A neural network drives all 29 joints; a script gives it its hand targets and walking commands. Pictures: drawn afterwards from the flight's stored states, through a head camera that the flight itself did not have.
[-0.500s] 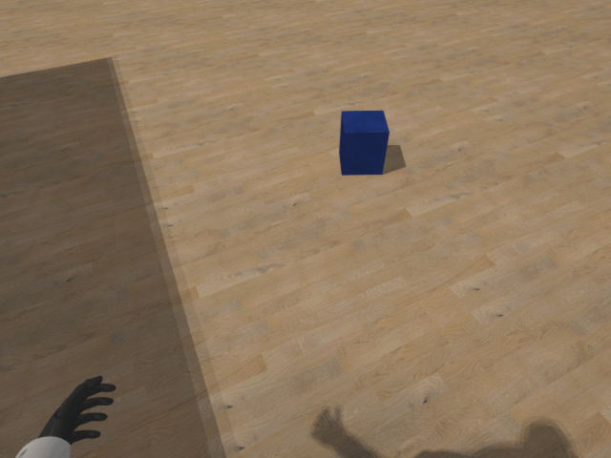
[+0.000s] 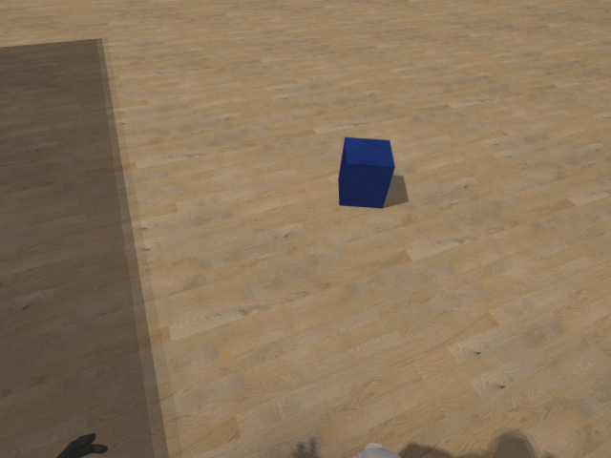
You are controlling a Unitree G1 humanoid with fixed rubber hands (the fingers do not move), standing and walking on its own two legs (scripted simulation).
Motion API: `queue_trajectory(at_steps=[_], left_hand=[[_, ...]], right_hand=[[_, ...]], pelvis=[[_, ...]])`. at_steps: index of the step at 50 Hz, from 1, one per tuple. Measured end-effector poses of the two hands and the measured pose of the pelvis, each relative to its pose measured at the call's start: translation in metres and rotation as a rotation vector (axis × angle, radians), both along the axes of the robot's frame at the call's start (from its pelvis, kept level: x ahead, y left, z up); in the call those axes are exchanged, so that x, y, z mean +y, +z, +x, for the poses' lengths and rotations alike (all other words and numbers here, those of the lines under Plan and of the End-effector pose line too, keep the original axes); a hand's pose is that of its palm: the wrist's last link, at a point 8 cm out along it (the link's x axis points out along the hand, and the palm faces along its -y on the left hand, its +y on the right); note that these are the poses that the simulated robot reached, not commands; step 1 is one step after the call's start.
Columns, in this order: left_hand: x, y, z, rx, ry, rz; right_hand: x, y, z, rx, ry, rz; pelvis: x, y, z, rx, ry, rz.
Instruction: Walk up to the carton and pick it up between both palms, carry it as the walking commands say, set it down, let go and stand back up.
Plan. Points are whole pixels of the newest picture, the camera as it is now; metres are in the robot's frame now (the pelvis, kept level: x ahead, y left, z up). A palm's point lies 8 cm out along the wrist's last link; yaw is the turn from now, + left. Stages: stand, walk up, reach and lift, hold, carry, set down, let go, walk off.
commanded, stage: walk up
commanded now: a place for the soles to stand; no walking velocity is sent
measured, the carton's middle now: (364, 173) +1.45 -0.29 -0.63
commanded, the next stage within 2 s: none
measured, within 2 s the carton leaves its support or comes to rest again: neither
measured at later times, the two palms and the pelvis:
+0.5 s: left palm (127, 377) +0.28 +0.28 -0.10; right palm (573, 345) +0.32 -0.41 -0.06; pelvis +0.21 -0.06 -0.01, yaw +2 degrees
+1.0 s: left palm (205, 268) +0.47 +0.20 -0.09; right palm (557, 262) +0.51 -0.48 -0.08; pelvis +0.40 -0.15 +0.00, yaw +2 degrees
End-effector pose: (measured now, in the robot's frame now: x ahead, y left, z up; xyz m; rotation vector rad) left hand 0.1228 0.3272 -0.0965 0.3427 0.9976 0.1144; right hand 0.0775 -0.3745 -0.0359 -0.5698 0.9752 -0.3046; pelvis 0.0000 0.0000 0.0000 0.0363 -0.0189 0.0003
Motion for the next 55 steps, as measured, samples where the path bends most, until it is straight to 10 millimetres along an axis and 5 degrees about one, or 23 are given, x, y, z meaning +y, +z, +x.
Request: queue_trajectory(at_steps=[8, 16, 22, 32, 39, 44, 50, 55], left_hand=[[-0.033, 0.017, 0.108, -0.102, -0.019, 0.067], [-0.039, 0.026, 0.111, -0.051, 0.090, 0.088], [-0.035, 0.004, 0.123, 0.020, 0.131, 0.069], [-0.083, -0.001, 0.252, 0.006, -0.010, 0.018], [-0.116, 0.012, 0.345, -0.079, -0.026, 0.078], [-0.129, 0.015, 0.357, -0.071, 0.046, 0.092], [-0.129, 0.008, 0.350, 0.012, 0.120, 0.079], [-0.139, -0.013, 0.372, 0.070, 0.122, 0.051]], right_hand=[[-0.045, -0.033, 0.045, 0.049, -0.075, 0.055], [-0.020, -0.040, 0.160, 0.038, 0.052, 0.149], [-0.016, -0.033, 0.233, 0.008, 0.124, 0.108], [-0.085, -0.007, 0.249, 0.011, -0.011, 0.001], [-0.134, -0.033, 0.273, 0.085, -0.080, 0.025], [-0.126, -0.047, 0.336, 0.096, -0.033, 0.091], [-0.106, -0.040, 0.430, 0.056, 0.088, 0.137], [-0.121, -0.028, 0.481, -0.022, 0.098, 0.067]], pelvis=[[-0.046, -0.013, 0.076, -0.006, -0.023, -0.034], [-0.059, 0.001, 0.139, 0.009, 0.020, -0.081], [-0.057, -0.006, 0.188, 0.010, 0.042, -0.048], [-0.084, -0.004, 0.256, 0.012, 0.000, -0.007], [-0.130, -0.015, 0.316, 0.011, -0.018, -0.033], [-0.146, -0.010, 0.353, 0.018, 0.004, -0.072], [-0.152, -0.003, 0.401, 0.021, 0.035, -0.066], [-0.152, -0.012, 0.441, 0.007, 0.032, -0.036]])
